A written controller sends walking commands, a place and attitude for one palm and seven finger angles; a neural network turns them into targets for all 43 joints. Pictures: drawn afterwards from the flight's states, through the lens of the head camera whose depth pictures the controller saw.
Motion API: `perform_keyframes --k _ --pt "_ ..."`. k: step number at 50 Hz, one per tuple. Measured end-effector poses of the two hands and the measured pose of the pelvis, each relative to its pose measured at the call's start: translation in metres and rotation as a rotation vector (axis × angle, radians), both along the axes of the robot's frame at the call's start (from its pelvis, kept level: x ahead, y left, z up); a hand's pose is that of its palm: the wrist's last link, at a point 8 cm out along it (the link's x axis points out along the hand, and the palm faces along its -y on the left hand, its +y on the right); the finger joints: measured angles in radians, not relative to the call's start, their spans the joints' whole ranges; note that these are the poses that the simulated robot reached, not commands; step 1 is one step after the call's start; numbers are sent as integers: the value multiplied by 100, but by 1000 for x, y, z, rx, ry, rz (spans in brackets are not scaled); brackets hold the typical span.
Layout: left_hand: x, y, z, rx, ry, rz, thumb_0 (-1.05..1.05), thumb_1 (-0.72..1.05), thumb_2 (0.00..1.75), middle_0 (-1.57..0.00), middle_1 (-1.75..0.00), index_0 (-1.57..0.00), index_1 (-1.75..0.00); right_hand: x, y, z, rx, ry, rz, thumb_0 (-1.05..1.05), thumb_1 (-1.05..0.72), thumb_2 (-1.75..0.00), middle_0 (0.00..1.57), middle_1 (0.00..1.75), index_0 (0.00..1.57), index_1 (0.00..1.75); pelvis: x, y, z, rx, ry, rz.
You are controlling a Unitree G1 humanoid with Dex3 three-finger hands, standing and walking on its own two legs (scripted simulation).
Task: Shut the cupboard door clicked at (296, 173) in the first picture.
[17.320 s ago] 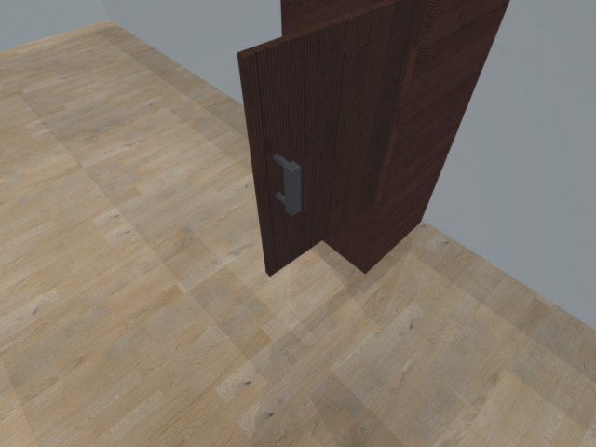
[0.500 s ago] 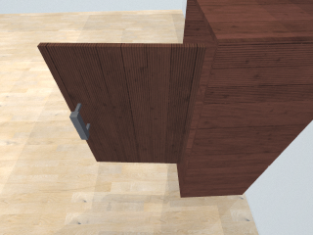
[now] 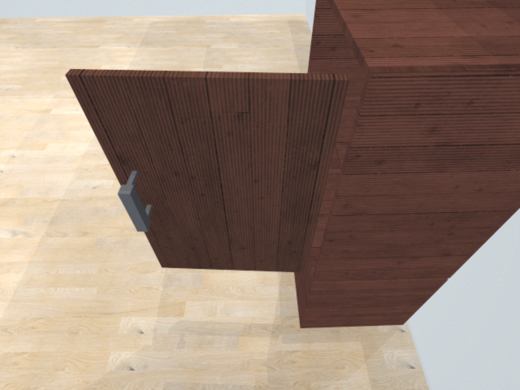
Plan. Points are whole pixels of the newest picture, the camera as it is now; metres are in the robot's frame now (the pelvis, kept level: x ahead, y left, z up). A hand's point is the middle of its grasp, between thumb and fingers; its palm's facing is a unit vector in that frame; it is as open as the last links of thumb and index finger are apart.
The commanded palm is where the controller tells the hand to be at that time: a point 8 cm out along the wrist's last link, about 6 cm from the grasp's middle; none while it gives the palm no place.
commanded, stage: look again from close up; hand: left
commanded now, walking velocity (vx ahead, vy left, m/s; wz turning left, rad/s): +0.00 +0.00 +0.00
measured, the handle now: (138, 201) +0.45 +0.28 -0.01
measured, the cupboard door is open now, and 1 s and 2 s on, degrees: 86 86 86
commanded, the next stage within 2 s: shuffle to correct the standing spot in 0.12 s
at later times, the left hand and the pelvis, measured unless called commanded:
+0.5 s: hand out of the picture -0.01 +0.18 -0.18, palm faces +0.07 -0.98 -0.21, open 7.4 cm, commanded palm none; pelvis -0.01 +0.01 +0.00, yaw +1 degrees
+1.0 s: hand out of the picture +0.01 +0.20 -0.18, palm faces +0.03 -0.98 -0.21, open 7.3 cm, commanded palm none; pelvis +0.01 +0.03 +0.00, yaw +0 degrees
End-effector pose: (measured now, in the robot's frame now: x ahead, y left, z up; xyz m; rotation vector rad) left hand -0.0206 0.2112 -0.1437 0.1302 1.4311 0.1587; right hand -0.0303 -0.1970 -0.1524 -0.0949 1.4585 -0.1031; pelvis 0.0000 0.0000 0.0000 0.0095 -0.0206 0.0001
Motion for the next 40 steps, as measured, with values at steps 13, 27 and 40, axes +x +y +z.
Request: perform_keyframes --k 13,27,40 --pt "2 2 -1 0 -2 -1 1 92 90 -20 -30 -20 -30 -6 3 1 -1 15 -10 1 -91 -89 19 30 20 30 1 1 0 0 -2 -2" --pt "3 29 -4 28 -34 42 0 91 90 -20 -30 -20 -30 1 4 0 -33 11 14 1 -91 -89 19 30 20 30 -7 19 -5 -1 15 12" --pt "32 57 -6 35 -72 20 0 91 90 -19 -30 -20 -30 5 34 -2 -31 -10 26 1 -91 -89 19 30 20 30 2 41 -7 14 -5 20"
